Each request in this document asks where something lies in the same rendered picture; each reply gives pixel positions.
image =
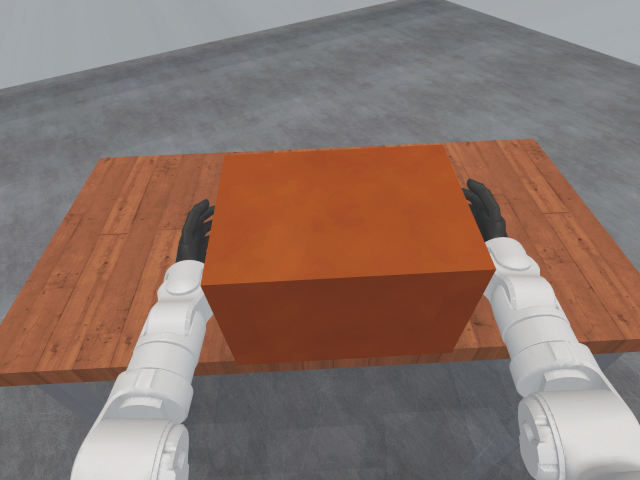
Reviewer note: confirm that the robot right hand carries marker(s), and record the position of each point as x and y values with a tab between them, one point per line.
485	210

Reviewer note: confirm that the robot left upper arm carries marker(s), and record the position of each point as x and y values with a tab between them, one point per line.
135	449

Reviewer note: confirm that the table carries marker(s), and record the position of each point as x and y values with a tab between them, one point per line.
80	313

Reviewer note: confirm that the carton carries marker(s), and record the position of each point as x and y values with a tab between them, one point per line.
342	254

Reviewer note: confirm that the robot left forearm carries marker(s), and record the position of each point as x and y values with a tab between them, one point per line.
157	382

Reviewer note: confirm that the robot right upper arm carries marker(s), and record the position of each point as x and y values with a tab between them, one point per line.
578	435

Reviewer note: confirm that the robot left hand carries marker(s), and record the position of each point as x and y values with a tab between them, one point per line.
193	243

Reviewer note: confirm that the robot right forearm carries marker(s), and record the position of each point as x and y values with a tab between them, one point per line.
545	353

